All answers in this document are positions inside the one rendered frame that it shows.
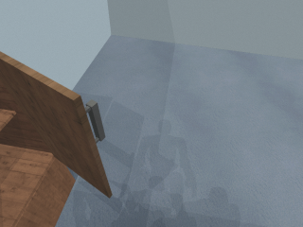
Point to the handle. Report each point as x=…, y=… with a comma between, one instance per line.
x=94, y=114

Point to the cupboard door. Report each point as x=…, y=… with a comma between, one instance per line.
x=58, y=115

